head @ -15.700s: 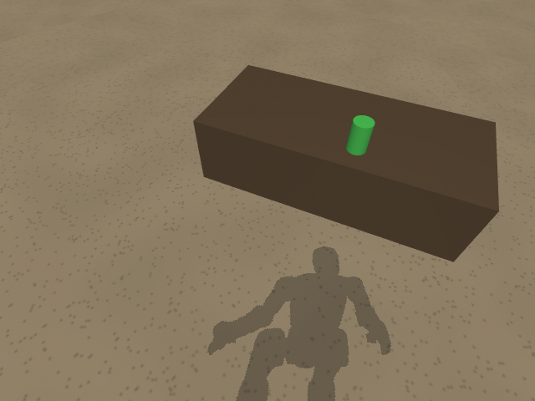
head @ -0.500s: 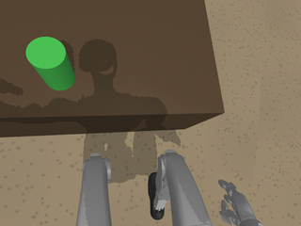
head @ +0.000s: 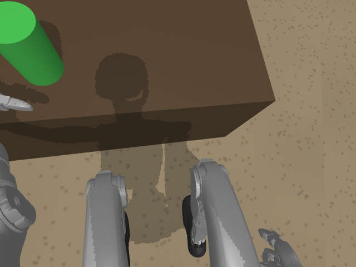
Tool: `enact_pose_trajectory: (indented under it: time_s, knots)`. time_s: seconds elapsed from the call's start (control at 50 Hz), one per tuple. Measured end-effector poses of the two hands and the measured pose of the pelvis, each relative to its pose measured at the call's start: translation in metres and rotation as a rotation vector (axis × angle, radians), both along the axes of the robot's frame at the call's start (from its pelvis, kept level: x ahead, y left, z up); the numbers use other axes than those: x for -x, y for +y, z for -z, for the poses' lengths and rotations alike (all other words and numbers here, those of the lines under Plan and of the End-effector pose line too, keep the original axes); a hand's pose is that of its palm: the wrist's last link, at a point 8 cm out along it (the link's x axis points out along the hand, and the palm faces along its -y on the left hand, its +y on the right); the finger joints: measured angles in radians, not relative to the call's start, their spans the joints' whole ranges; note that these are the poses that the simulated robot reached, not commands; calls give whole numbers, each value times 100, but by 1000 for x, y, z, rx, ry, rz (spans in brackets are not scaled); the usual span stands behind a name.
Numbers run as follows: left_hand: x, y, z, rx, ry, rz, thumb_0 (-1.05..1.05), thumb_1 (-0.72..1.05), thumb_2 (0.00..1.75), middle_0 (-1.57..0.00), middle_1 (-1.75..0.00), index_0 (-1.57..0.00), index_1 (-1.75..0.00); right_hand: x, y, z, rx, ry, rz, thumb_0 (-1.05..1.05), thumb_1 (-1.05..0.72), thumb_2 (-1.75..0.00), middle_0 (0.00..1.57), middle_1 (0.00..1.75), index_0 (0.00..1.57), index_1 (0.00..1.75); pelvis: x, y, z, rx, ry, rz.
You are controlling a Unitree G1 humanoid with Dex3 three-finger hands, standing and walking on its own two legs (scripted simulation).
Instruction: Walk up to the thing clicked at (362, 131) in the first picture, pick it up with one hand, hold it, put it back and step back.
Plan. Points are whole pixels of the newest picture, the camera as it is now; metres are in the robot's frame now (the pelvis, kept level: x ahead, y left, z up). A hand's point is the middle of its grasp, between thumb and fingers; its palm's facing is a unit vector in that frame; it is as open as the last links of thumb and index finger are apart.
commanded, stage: close in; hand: left
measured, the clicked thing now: (28, 49) +0.55 +0.26 +0.00
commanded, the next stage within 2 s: rest palm in 0.22 s
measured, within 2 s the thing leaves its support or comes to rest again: leaves its support in 1.86 s
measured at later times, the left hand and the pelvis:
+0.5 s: hand (14, 72) +0.50 +0.27 +0.01, palm faces +0.34 -0.94 -0.01, open 17.7 cm; pelvis +0.01 +0.00 +0.02, yaw +0 degrees
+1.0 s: hand (22, 70) +0.51 +0.27 +0.00, palm faces +0.32 -0.95 -0.02, open 13.1 cm; pelvis +0.01 +0.00 +0.00, yaw +0 degrees
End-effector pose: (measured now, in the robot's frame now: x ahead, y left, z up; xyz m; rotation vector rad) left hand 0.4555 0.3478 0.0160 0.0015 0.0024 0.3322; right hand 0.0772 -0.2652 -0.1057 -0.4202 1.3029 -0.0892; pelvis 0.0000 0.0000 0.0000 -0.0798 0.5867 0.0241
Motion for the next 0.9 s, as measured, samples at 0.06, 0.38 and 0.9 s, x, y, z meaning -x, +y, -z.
enact_pose_trajectory:
  time_s: [0.06,0.38,0.9]
  knots:
    - [-1,-5,-5,3,0,10,-1,-58,1,-4,-7,-7,-5,2,-3,-3,1,-3,17,0,-92,-90,20,30,20,30,0,0,-2,-1,-1,2]
    - [-2,-24,4,8,22,-6,-1,-59,0,-4,-5,-7,-2,-26,-7,-21,18,-13,12,0,-92,-90,20,30,20,30,-10,3,-17,2,23,-4]
    - [-11,-35,16,-11,15,6,-1,-40,23,-41,-36,-44,-35,-25,-4,3,-13,4,9,0,-93,-90,20,30,20,30,-8,0,0,-7,19,-2]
